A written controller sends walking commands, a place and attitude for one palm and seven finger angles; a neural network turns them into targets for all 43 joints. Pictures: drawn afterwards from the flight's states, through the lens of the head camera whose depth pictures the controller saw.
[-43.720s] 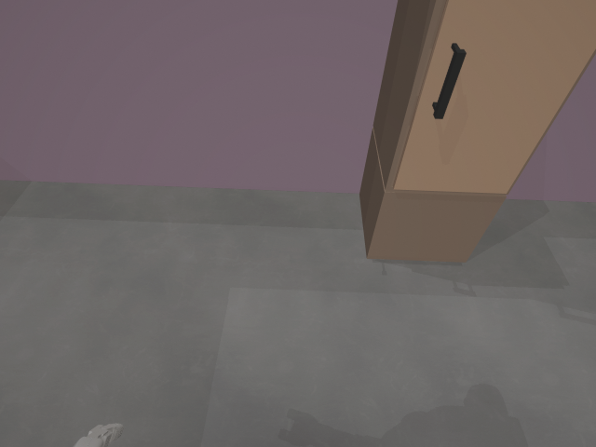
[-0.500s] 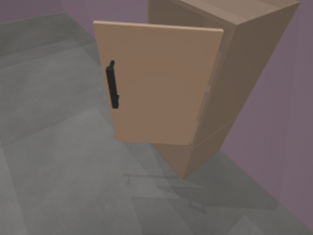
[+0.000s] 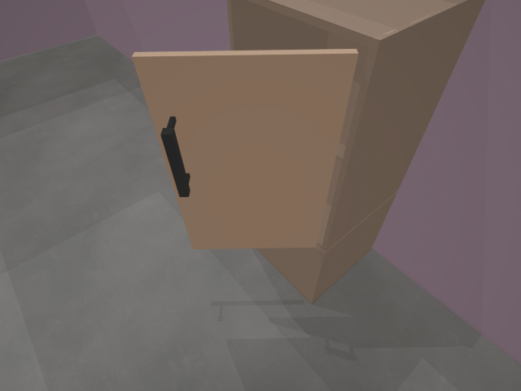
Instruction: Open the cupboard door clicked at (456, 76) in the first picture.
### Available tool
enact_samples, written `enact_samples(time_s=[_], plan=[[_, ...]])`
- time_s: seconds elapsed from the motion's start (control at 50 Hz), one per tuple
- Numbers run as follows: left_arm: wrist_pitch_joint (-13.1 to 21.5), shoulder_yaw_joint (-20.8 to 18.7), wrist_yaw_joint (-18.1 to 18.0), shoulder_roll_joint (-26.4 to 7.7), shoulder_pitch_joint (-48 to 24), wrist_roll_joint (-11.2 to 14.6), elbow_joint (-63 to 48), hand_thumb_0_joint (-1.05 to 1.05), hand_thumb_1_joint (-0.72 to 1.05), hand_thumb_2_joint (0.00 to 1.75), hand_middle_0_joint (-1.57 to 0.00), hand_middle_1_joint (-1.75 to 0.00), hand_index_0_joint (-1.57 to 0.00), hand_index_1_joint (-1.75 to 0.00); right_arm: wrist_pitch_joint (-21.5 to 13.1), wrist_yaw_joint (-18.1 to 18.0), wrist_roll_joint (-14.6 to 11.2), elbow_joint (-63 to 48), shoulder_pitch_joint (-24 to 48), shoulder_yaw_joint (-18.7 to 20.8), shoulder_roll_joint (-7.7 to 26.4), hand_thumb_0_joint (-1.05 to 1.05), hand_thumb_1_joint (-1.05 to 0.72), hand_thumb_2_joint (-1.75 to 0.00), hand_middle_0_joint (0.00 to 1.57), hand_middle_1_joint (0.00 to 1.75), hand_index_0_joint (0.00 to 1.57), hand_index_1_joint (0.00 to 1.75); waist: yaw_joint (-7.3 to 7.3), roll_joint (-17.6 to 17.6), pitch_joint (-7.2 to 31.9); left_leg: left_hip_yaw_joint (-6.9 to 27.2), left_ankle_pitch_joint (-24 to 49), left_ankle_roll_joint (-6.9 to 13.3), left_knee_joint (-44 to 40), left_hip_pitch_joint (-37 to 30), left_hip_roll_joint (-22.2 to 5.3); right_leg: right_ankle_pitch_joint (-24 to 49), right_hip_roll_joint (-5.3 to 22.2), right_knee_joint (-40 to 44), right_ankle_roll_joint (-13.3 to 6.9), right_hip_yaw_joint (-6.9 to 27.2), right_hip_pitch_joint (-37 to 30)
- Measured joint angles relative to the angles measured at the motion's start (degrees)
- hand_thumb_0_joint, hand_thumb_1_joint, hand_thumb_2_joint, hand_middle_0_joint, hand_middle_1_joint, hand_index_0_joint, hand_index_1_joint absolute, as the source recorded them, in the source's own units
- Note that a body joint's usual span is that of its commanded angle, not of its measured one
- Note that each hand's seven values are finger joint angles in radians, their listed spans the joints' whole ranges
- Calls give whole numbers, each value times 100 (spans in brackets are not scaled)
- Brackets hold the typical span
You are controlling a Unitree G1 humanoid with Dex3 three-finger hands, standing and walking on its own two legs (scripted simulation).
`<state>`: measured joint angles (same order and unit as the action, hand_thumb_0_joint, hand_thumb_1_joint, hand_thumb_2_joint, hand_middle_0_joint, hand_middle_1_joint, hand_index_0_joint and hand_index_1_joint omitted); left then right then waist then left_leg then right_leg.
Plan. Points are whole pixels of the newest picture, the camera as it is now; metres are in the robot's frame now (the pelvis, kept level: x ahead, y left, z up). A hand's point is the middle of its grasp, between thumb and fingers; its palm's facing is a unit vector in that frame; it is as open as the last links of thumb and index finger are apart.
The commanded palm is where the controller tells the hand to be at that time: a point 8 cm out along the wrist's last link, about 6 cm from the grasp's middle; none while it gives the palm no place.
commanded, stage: look again from close up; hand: left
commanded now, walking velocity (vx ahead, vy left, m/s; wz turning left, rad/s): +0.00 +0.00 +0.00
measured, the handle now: (178, 158) +0.54 +0.20 +0.04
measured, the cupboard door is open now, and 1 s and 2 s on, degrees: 50 50 50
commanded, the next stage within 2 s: raise the hand with hooked fingers in 0.02 s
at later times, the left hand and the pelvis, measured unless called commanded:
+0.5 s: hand (165, 363) +0.18 +0.16 -0.04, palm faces +0.06 -1.00 -0.01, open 8.3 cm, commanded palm +0.13 +0.23 -0.04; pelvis -0.01 -0.04 -0.06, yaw +1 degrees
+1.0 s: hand (132, 327) +0.21 +0.20 +0.01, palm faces +0.15 -0.99 -0.07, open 11.3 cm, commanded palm +0.18 +0.25 +0.00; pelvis -0.02 -0.05 -0.06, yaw +1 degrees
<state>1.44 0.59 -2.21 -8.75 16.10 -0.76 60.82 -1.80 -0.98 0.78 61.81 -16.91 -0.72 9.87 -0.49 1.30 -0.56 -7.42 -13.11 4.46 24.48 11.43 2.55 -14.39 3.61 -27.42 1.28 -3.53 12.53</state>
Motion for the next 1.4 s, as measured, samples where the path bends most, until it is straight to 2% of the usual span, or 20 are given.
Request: enact_samples(time_s=[0.14,0.16,0.18,0.22,0.26,0.32,0.42,0.46,0.54,0.6,0.68,0.74,0.82,0.86,0.9,1.0,1.08,1.2,1.32,1.4], plan=[[-8,21,-34,-42,-48,2,78,0,93,90,-20,-30,-20,-30,37,-17,-24,110,102,-19,-32,1,-92,-90,20,29,20,30,13,-93,-50,35,-100,-71,91,-35,-97,-32,-93,76,-41,-38,-117],[-355,-134,-21,-38,208,204,-765,1,93,90,-20,-30,-20,-30,30,-33,-95,-132,26,-27,-17,1,-92,-90,20,29,20,30,-11,-121,-69,58,-148,-82,196,43,-115,-54,-103,18,-50,-63,-67],[-446,-253,-46,-68,521,348,-1813,1,93,89,-20,-30,-20,-31,-181,-98,-162,-402,-100,-51,-4,1,-92,-90,20,29,20,30,21,-193,-87,53,-171,-95,232,68,-99,-108,-83,-100,-88,-55,2],[-129,-294,-251,-174,873,574,-3380,2,92,89,-20,-31,-20,-31,-708,-220,-255,-734,-250,-50,57,2,-92,-90,20,29,20,30,79,-296,5,46,-193,-125,277,135,-39,-260,-13,-366,-152,-41,162],[105,-346,-329,-183,840,807,-4403,2,90,88,-20,-32,-20,-32,-1007,-240,-291,-1087,-233,16,198,2,-92,-90,20,29,20,30,19,-232,95,120,-246,-125,444,269,-16,-362,29,-520,-124,-114,250],[912,-615,-76,-149,456,980,-5029,1,85,86,-20,-35,-20,-35,-1221,-198,-217,-1583,58,149,415,1,-91,-90,20,29,20,30,-104,-44,335,202,-423,-137,939,781,-91,-459,-7,-814,-121,-203,644],[2700,-1100,1242,-228,314,1451,-5047,0,75,83,-20,-41,-20,-41,-1278,39,-164,-2369,696,366,414,1,-91,-90,20,29,20,30,-93,-288,697,129,-893,-247,2147,2064,-297,-914,-106,-2033,-273,-117,1980],[3033,-1168,1812,-250,474,1571,-4891,0,71,81,-21,-43,-21,-44,-1293,101,-189,-2684,849,419,467,1,-91,-90,20,29,20,30,-40,-382,698,184,-1012,-286,2601,2483,-361,-1103,-138,-2481,-332,-156,2384],[2832,-1301,2284,-293,983,1709,-4807,0,61,77,-22,-49,-22,-49,-1265,34,-224,-3125,967,476,596,1,-90,-90,20,29,20,30,157,-467,718,364,-1362,-387,3365,3152,-446,-1417,-185,-3142,-462,-300,2964],[2833,-1463,2093,-296,1266,1784,-5214,1,54,74,-23,-54,-23,-54,-1287,-83,-193,-3193,955,466,601,1,-90,-90,20,29,20,30,306,-393,690,578,-1517,-467,3737,3449,-505,-1551,-231,-3365,-528,-503,3122],[3214,-1623,2020,-389,1096,1925,-5899,1,45,70,-23,-60,-23,-60,-1327,-191,-180,-2952,929,288,485,1,-90,-90,20,29,20,30,418,-208,705,820,-1607,-520,4024,3691,-553,-1630,-283,-3493,-594,-733,3213],[3141,-1651,2426,-576,489,2044,-5862,1,38,67,-23,-64,-23,-64,-1301,-242,-247,-2756,929,75,369,1,-90,-90,20,29,20,30,367,-17,667,904,-1594,-548,4099,3780,-580,-1609,-313,-3508,-620,-810,3254],[2084,-1686,2982,-945,-180,2169,-5320,1,28,63,-24,-70,-24,-70,-1099,-312,-364,-2704,765,-135,204,1,-90,-90,20,30,21,30,154,106,563,790,-1440,-564,3817,3606,-583,-1461,-320,-3310,-590,-702,3167],[1566,-1792,3016,-1034,-238,2241,-5121,0,24,61,-24,-73,-24,-73,-1019,-326,-382,-2739,586,-168,180,1,-90,-90,21,30,21,30,31,120,547,689,-1338,-541,3565,3423,-569,-1359,-318,-3126,-550,-599,3057],[1358,-1968,2848,-1012,-125,2324,-5089,0,19,59,-25,-76,-25,-76,-1000,-324,-373,-2761,380,-127,197,1,-90,-90,21,30,21,30,-31,98,561,636,-1261,-545,3311,3225,-533,-1255,-337,-2935,-520,-473,2940],[1882,-2299,2313,-808,186,2366,-5274,0,8,54,-26,-84,-26,-84,-1096,-302,-339,-2677,-40,106,414,1,-90,-90,21,30,21,30,-8,37,628,585,-1147,-487,2964,2932,-471,-1090,-369,-2617,-473,-300,2720],[2236,-2163,2405,-781,-18,2284,-5059,0,-2,50,-26,-89,-26,-90,-1182,-354,-376,-2563,-107,185,670,1,-90,-90,20,30,21,30,25,32,597,613,-1123,-412,2991,2954,-424,-1054,-325,-2576,-414,-327,2686],[1914,-1877,2621,-937,-386,2086,-4826,0,-16,44,-27,-99,-27,-99,-1288,-489,-405,-2626,55,149,724,1,-90,-90,20,29,20,30,-5,-43,476,556,-1078,-305,2865,2753,-397,-932,-311,-2373,-334,-271,2466],[1842,-2114,2275,-1053,-647,2167,-5015,-1,-30,38,-29,-108,-29,-108,-1333,-428,-368,-2832,136,-20,528,1,-90,-90,20,29,20,30,4,-81,525,506,-1033,-237,2603,2381,-357,-831,-291,-2054,-248,-219,2077],[1475,-2165,2332,-1157,-964,2130,-4756,-1,-39,35,-29,-113,-29,-113,-1265,-388,-381,-2931,181,-155,490,1,-90,-90,20,29,20,30,84,7,558,514,-1008,-180,2494,2252,-301,-789,-247,-1903,-184,-228,1913]])
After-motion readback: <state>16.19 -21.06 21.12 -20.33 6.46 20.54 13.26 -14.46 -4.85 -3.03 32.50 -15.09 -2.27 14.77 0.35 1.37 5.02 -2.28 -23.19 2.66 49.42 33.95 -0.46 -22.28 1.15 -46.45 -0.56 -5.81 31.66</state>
